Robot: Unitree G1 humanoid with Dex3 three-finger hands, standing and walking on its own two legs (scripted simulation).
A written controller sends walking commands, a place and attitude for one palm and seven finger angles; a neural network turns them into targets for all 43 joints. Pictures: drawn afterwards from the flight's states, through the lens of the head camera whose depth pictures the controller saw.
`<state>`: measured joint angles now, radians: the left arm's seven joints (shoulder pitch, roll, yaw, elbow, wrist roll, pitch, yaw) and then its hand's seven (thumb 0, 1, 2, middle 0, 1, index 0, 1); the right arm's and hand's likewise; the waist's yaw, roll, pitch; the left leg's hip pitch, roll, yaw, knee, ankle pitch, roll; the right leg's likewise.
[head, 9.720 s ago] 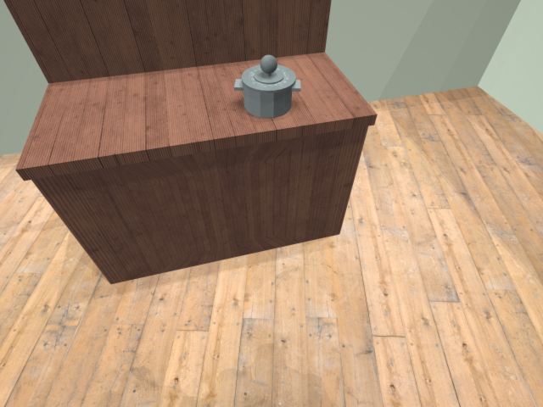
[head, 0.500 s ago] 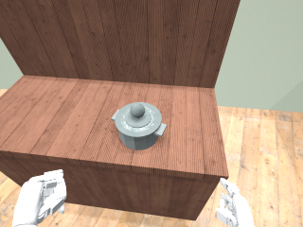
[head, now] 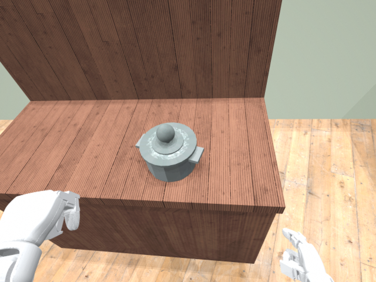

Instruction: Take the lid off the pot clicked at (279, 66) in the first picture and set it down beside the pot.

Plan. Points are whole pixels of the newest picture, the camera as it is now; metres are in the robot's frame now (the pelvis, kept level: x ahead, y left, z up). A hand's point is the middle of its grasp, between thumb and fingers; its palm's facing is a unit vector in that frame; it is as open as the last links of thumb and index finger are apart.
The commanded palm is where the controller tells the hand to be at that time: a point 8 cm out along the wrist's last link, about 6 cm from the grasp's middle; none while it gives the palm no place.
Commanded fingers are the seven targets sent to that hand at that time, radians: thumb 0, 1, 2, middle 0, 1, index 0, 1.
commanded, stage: reach forward and open the fingers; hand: left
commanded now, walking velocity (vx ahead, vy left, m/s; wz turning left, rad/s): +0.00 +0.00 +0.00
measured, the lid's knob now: (165, 133) +0.47 +0.14 +0.04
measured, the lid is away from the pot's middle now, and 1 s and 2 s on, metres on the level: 0.01 0.01 0.01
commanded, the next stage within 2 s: move the open hand above the knob in 0.82 s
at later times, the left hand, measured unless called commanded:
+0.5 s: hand (70, 206) +0.21 +0.25 +0.11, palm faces -0.20 -0.03 -0.98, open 7.8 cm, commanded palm +0.21 +0.26 +0.16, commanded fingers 0.00 -0.30 1.36 -0.80 -0.08 -0.80 -0.08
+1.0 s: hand (87, 180) +0.27 +0.24 +0.11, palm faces -0.20 -0.09 -0.97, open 10.4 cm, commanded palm +0.25 +0.25 +0.18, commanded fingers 0.00 -0.33 1.42 -0.81 -0.08 -0.81 -0.08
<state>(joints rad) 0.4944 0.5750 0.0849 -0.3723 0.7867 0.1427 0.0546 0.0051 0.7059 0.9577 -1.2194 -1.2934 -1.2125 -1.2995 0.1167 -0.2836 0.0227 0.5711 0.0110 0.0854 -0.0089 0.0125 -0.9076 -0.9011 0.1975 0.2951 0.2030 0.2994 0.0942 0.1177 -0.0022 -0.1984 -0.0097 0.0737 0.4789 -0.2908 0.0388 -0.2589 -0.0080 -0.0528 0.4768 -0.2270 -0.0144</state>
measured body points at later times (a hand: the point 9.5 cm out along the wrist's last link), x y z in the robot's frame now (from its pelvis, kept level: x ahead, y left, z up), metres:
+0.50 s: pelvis -0.02 +0.00 +0.01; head -0.01 -0.05 +0.45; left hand +0.21 +0.25 +0.16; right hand +0.19 -0.21 -0.10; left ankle -0.02 +0.09 -0.74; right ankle +0.02 -0.11 -0.74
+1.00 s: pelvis -0.02 +0.01 +0.01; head -0.01 -0.04 +0.45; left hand +0.27 +0.25 +0.16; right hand +0.19 -0.20 -0.10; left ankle -0.02 +0.09 -0.74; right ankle +0.02 -0.11 -0.74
